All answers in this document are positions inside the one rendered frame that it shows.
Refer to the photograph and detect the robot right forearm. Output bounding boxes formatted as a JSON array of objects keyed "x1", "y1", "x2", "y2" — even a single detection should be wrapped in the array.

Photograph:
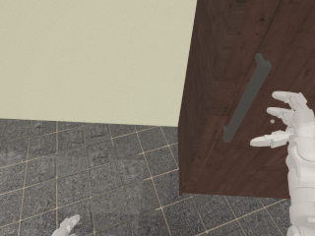
[{"x1": 285, "y1": 137, "x2": 315, "y2": 229}]

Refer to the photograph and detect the wardrobe door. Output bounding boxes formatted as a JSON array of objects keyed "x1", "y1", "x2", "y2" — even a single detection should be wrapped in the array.
[{"x1": 183, "y1": 0, "x2": 315, "y2": 199}]

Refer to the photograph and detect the right robot hand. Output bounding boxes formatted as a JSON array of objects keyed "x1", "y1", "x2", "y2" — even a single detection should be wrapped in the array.
[{"x1": 250, "y1": 90, "x2": 315, "y2": 148}]

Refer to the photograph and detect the left robot hand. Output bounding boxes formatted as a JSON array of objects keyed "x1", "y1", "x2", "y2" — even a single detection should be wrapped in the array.
[{"x1": 51, "y1": 214, "x2": 80, "y2": 236}]

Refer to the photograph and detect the robot right upper arm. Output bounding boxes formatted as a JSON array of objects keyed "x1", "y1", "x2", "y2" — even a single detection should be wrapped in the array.
[{"x1": 286, "y1": 224, "x2": 315, "y2": 236}]

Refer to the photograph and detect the handle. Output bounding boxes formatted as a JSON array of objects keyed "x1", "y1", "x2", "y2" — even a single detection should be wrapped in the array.
[{"x1": 222, "y1": 53, "x2": 273, "y2": 143}]

